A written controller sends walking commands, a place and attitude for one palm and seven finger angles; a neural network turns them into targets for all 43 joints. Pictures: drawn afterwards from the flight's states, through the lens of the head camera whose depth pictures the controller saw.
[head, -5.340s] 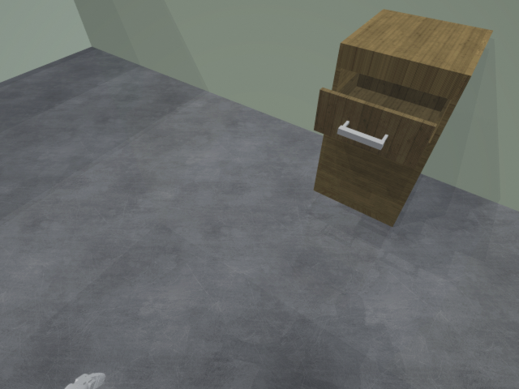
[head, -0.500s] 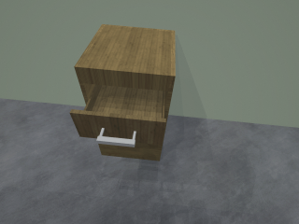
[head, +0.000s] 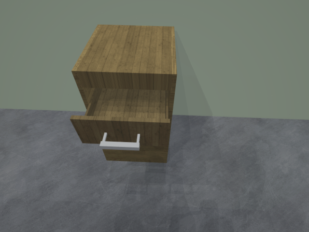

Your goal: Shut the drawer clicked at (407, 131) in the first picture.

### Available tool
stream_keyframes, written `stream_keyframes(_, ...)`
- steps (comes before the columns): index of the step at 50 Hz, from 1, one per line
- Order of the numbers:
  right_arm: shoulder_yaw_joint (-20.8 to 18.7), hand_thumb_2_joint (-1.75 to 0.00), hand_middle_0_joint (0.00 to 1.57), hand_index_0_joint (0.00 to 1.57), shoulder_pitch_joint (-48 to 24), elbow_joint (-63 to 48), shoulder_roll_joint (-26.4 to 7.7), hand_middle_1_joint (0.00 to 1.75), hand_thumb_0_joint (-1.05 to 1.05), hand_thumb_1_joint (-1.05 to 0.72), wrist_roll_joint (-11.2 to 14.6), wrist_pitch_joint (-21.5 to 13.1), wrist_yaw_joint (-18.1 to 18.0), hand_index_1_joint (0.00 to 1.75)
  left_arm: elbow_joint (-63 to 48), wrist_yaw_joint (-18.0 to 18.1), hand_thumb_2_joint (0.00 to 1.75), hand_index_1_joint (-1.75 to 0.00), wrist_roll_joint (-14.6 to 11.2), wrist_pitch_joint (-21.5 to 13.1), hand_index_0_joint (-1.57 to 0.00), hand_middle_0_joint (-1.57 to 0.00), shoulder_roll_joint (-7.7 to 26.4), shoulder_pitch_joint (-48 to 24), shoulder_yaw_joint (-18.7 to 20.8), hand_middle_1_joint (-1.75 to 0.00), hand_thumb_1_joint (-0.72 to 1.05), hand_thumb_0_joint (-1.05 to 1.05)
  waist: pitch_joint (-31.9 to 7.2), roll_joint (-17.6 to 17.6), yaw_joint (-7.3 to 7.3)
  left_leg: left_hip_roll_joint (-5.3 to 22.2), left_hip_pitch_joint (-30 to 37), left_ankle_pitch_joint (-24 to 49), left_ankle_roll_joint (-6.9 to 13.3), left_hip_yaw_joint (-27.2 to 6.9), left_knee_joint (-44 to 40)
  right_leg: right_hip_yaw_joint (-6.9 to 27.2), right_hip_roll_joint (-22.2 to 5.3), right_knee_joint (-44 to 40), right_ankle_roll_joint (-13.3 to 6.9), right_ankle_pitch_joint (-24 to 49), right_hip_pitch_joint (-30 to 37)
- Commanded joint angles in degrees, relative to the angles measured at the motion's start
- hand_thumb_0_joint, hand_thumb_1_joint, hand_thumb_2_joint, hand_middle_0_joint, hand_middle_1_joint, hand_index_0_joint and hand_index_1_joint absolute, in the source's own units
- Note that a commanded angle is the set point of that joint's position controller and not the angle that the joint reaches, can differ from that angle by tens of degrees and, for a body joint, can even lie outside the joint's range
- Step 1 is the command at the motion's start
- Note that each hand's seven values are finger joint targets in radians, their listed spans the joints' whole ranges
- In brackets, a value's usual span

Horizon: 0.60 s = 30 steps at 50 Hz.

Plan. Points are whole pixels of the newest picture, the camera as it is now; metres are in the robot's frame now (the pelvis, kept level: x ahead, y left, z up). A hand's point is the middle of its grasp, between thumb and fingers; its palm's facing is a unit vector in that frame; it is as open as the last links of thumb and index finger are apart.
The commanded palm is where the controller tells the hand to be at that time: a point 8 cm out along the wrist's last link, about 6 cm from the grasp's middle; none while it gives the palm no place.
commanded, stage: look again from close up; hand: left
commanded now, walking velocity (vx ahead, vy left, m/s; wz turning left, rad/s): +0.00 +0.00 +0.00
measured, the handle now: (120, 140) +0.48 +0.17 -0.17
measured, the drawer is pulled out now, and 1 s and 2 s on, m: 0.18 0.18 0.18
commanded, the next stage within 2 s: shuffle to correct the standing spot in 0.40 s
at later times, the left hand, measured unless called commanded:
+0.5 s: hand out of the picture +0.01 +0.17 -0.17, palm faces +0.02 -0.98 -0.21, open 7.3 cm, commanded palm none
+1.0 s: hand out of the picture +0.03 +0.13 -0.18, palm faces +0.06 -0.99 -0.16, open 7.3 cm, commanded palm none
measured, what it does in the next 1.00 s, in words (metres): shifts its weight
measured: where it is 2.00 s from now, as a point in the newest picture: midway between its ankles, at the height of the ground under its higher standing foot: outside the picture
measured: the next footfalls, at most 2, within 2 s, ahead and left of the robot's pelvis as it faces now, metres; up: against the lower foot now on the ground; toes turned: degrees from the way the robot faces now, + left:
none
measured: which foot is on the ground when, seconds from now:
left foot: down 0.00-1.00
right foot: down 0.00-1.00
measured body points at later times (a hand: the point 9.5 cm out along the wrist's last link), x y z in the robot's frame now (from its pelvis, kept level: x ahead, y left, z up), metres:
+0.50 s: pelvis +0.00 +0.00 +0.00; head +0.01 -0.01 +0.45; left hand +0.01 +0.22 -0.15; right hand +0.00 -0.22 -0.17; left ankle -0.02 +0.12 -0.74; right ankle +0.01 -0.13 -0.74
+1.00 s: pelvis +0.05 -0.02 -0.01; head +0.08 -0.02 +0.44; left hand +0.03 +0.19 -0.17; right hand +0.04 -0.23 -0.17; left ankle -0.02 +0.12 -0.74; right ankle +0.01 -0.13 -0.74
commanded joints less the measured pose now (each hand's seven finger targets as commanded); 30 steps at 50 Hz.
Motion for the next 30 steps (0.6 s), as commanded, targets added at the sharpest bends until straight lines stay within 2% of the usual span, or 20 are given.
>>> stream_keyframes(1,-0.43,-0.90,0.20,0.20,4.86,-4.32,-4.89,0.30,0.00,-0.90,-0.38,-1.79,-0.04,0.30,-3.86,-0.16,0.90,-0.30,-0.21,-0.68,-0.20,-0.20,7.32,1.90,0.71,-0.30,0.90,0.00,-0.02,2.60,-0.88,3.62,-3.81,5.60,1.59,-4.64,-3.23,4.88,-4.42,-2.28,-3.34,-2.26,-1.54)
stream_keyframes(4,-0.20,-0.90,0.20,0.20,4.91,-4.70,-5.93,0.30,0.00,-0.90,-0.30,-2.07,-0.39,0.30,-3.90,-0.32,0.90,-0.30,-0.26,-0.16,-0.20,-0.20,6.48,2.63,0.48,-0.30,0.90,0.00,2.30,0.61,0.01,4.66,-6.42,7.86,2.29,-5.93,-5.16,3.48,-3.47,-0.60,-2.95,1.57,1.09)
stream_keyframes(7,-0.09,-0.90,0.20,0.20,4.57,-4.67,-6.49,0.30,0.00,-0.90,-0.20,-1.87,-0.41,0.30,-4.08,-0.41,0.90,-0.30,-0.37,0.26,-0.20,-0.20,6.43,3.07,0.47,-0.30,0.90,0.00,4.25,-0.46,0.19,4.20,-7.11,3.79,2.27,-5.86,-6.88,3.87,-3.50,-1.28,-2.75,-0.19,0.52)
stream_keyframes(8,-0.11,-0.90,0.20,0.20,4.47,-4.53,-6.25,0.30,0.00,-0.90,-0.29,-1.91,-0.41,0.30,-4.16,-0.48,0.90,-0.30,-0.31,0.36,-0.20,-0.20,6.49,2.93,0.43,-0.30,0.90,0.00,5.02,0.19,0.36,4.30,-7.16,3.70,2.42,-6.19,-7.80,3.80,-3.34,-1.31,-2.74,-0.12,0.06)
stream_keyframes(11,-0.05,-0.90,0.20,0.20,4.46,-4.11,-6.64,0.30,0.00,-0.90,-0.23,-1.81,-0.33,0.30,-4.61,-0.48,0.90,-0.30,-0.34,0.37,-0.20,-0.20,6.64,3.13,0.58,-0.30,0.90,0.00,4.57,-2.07,0.42,3.91,-6.54,3.21,2.31,-5.61,-8.19,4.30,-3.56,-1.91,-2.62,0.32,0.74)
stream_keyframes(21,0.10,-0.90,0.20,0.20,3.84,-2.00,-6.43,0.30,0.00,-0.90,-0.12,-1.86,-0.45,0.30,-4.11,-0.50,0.90,-0.30,-0.43,0.11,-0.20,-0.20,7.11,3.23,0.75,-0.30,0.90,0.00,1.69,-1.97,0.45,3.72,-2.03,8.31,1.92,-3.93,-7.42,4.55,-4.50,-3.04,-2.45,5.41,2.32)
stream_keyframes(25,0.04,-0.90,0.20,0.20,3.57,-1.21,-6.07,0.30,0.00,-0.90,-0.06,-1.77,-0.50,0.30,-3.76,-0.47,0.90,-0.30,-0.38,0.09,-0.20,-0.20,6.98,3.34,0.80,-0.30,0.90,0.00,2.09,-1.90,0.44,3.73,-1.66,8.67,1.68,-3.66,-7.48,4.43,-4.62,-3.56,-2.40,6.12,2.45)
stream_keyframes(27,0.02,-0.90,0.20,0.20,3.89,-0.61,-6.17,0.30,0.00,-0.90,-0.27,-1.58,-0.48,0.30,-3.19,-0.65,0.90,-0.30,-0.26,0.21,-0.20,-0.20,6.80,3.97,0.89,-0.30,0.90,0.00,1.76,-1.98,0.44,3.61,-1.31,3.00,1.93,-3.45,-7.16,4.32,-4.23,-3.51,-2.75,-0.50,2.01)
stream_keyframes(29,-0.28,-0.90,0.20,0.20,4.10,-0.46,-6.33,0.30,0.00,-0.90,-0.49,-1.19,-0.41,0.30,-3.24,-0.90,0.90,-0.30,0.06,0.54,-0.20,-0.20,6.65,3.82,0.99,-0.30,0.90,0.00,4.63,-1.83,0.23,3.77,-3.24,-4.47,2.35,-4.05,-7.85,4.32,-3.42,-3.57,-3.10,-9.09,-0.98)
stream_keyframes(30,-0.41,-0.90,0.20,0.20,4.18,-0.54,-6.32,0.30,0.00,-0.90,-0.58,-1.08,-0.33,0.30,-3.38,-1.03,0.90,-0.30,0.18,0.63,-0.20,-0.20,6.61,3.98,1.08,-0.30,0.90,0.00,5.85,-0.54,0.15,3.83,-4.26,-7.63,2.58,-4.55,-8.39,4.22,-3.12,-3.32,-3.30,-11.63,-2.13)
